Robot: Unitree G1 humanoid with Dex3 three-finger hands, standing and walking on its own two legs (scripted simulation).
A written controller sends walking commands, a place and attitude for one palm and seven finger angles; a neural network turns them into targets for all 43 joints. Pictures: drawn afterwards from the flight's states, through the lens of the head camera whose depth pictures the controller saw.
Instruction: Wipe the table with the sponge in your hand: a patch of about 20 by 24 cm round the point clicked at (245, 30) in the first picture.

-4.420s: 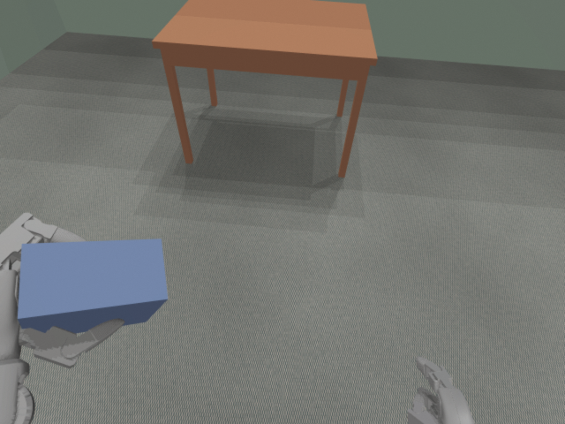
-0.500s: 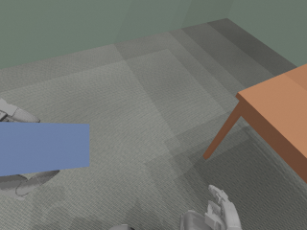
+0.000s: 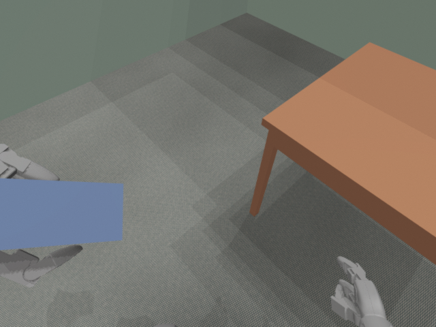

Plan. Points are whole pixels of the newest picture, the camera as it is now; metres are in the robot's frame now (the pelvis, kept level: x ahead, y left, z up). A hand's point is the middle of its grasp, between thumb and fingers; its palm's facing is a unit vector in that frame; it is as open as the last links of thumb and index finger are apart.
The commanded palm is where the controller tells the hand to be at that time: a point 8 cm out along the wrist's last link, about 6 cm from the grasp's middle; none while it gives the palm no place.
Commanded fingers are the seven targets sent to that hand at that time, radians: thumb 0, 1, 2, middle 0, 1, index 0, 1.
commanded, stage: turn to face it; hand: left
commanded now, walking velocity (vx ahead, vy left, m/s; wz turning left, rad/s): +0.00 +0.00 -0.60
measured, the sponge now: (75, 216) +0.23 +0.19 +0.17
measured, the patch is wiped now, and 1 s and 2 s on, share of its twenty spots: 0.00 0.00 0.00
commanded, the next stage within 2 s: take the last steps up to it in 1.94 s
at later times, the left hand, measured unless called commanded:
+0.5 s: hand (131, 211) +0.24 +0.12 +0.17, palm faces +0.11 -0.86 -0.51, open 10.9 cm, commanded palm +0.18 +0.19 +0.18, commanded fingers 0.00 0.10 1.30 -1.20 -1.60 -1.20 -1.60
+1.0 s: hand (151, 254) +0.19 +0.08 +0.17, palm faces -0.08 -0.89 -0.44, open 10.9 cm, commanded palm +0.16 +0.13 +0.18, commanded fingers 0.00 0.10 1.30 -1.20 -1.60 -1.20 -1.60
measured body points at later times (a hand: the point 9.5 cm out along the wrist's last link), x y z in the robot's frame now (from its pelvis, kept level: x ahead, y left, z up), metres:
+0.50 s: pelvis -0.06 -0.03 -0.02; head -0.01 -0.07 +0.43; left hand +0.23 +0.16 +0.20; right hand +0.06 -0.26 -0.13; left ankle -0.04 +0.14 -0.70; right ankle -0.04 -0.11 -0.74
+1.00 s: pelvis -0.12 -0.01 -0.01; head -0.10 -0.02 +0.44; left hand +0.19 +0.13 +0.19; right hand -0.09 -0.30 -0.09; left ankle -0.06 +0.12 -0.74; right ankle -0.13 -0.10 -0.68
